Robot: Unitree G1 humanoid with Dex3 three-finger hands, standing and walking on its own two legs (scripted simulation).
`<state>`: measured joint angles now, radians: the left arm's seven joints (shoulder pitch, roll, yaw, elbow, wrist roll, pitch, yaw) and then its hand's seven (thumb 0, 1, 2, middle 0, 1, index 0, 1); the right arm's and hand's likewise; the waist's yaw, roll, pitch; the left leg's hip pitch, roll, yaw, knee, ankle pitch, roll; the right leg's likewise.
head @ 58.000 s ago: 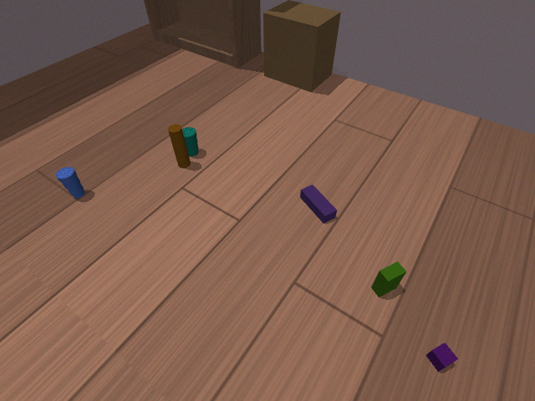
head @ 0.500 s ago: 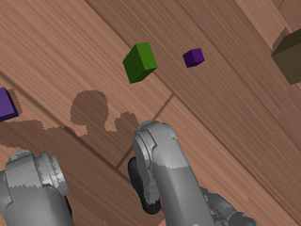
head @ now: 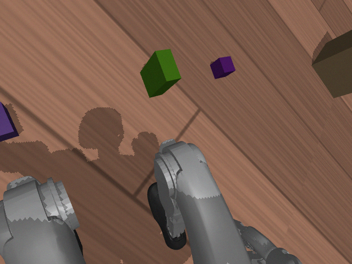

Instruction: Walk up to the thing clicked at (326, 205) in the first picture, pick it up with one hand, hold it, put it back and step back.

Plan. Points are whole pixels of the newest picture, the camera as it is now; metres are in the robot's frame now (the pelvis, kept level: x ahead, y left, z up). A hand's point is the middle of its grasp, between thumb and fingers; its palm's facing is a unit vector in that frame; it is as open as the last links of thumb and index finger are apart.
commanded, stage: open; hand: left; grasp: from above
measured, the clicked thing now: out of the picture +0.42 +0.35 -0.27
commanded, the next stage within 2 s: withdraw in 0.24 s
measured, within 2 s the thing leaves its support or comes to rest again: neither
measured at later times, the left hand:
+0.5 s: hand out of the picture +0.42 +0.35 -0.23, palm faces -0.39 -0.18 -0.90, open 13.8 cm
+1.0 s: hand out of the picture +0.40 +0.37 -0.06, palm faces -0.48 -0.15 -0.87, open 14.1 cm
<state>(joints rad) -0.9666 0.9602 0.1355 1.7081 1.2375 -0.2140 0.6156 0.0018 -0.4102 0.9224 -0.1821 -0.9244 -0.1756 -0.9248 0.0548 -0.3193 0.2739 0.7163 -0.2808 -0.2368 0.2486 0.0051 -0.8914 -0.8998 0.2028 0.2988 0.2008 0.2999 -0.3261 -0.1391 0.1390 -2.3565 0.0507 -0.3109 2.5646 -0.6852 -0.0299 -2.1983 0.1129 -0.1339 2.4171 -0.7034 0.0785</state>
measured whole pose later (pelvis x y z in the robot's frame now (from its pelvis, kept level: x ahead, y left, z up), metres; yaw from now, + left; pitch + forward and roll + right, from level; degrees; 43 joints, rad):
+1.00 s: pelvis -0.01 -0.01 +0.06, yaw +7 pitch +31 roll -8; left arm -0.91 0.74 -0.03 1.28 1.08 -0.11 0.16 0.00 -0.52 1.01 -0.09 -1.00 -0.08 -1.01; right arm 0.11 -0.31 0.07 0.68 -0.10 -0.05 0.18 0.01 -0.90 -0.90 0.20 0.30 0.20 0.30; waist -0.17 0.01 -0.05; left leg -2.23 0.06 -0.18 2.31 -0.63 -0.02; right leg -2.12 0.06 -0.06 2.25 -0.69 0.06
